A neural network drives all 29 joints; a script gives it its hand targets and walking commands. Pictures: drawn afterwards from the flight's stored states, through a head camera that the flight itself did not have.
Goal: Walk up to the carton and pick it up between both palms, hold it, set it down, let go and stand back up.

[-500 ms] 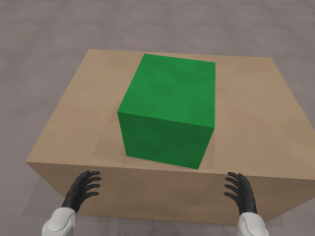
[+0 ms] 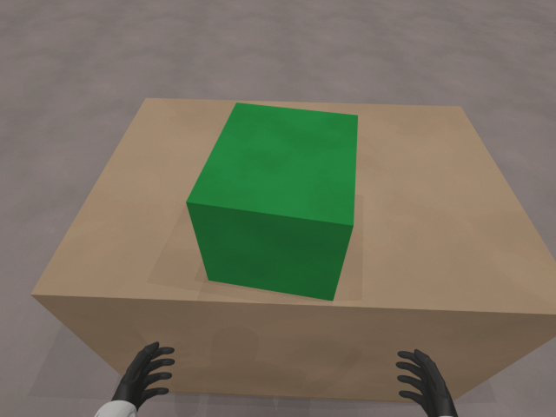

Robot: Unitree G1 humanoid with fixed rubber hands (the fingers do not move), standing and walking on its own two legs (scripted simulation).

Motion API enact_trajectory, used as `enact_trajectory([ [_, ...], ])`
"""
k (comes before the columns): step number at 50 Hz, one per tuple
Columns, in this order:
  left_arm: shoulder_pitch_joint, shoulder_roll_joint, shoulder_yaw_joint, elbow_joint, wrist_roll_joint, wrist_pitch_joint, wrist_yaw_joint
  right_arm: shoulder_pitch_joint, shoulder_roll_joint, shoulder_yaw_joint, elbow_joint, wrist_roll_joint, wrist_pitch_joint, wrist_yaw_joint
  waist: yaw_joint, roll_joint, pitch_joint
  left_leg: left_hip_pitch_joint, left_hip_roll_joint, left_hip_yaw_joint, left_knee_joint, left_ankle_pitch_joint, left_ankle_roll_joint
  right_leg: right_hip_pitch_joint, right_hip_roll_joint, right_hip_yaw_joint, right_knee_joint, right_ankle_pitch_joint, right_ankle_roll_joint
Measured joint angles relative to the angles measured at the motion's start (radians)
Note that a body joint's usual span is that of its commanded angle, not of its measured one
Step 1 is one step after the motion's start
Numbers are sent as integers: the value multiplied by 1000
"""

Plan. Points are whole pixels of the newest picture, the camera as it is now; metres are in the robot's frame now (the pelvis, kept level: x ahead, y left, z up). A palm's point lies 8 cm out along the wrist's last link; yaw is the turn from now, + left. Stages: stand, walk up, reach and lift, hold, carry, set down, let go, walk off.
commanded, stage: set down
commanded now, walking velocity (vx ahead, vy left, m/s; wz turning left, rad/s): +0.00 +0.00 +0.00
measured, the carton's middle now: (282, 198) +0.50 +0.04 +0.01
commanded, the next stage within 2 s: let go in 0.36 s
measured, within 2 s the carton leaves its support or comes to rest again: neither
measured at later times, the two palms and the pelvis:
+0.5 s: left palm (155, 408) +0.15 +0.21 -0.09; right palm out of the picture +0.15 -0.23 -0.09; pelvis +0.00 -0.01 +0.00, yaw +0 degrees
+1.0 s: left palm (155, 407) +0.15 +0.21 -0.09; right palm out of the picture +0.13 -0.24 -0.10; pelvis +0.01 -0.01 +0.00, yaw +0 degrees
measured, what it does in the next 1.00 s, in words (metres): stands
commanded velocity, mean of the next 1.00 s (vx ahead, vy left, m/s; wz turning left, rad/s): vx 0.00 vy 0.00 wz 0.00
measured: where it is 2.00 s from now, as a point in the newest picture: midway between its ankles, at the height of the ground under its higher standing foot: outside the picture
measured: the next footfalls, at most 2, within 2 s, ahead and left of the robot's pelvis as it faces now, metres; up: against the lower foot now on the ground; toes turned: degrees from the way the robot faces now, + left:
none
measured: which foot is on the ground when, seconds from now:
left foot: down 0.00-1.00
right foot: down 0.00-1.00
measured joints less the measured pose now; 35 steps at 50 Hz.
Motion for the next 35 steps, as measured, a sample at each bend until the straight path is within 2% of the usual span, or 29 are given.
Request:
enact_trajectory([
  [11,-6,-27,12,21,46,23,17,-18,-22,5,64,-20,-34,27,-17,-7,7,-9,5,-4,-8,8,-9,-15,5,-4,6,-1,-8],
  [20,-6,-59,6,42,84,66,49,-37,-48,-17,151,-49,-48,69,-26,-4,4,-16,10,-3,-9,5,-14,-23,10,-3,7,-4,-15],
  [35,-4,-81,11,13,107,74,67,-28,-85,-12,162,-41,-87,88,-38,-12,4,-20,14,-3,-25,13,-21,-35,15,-3,5,-3,-20],
])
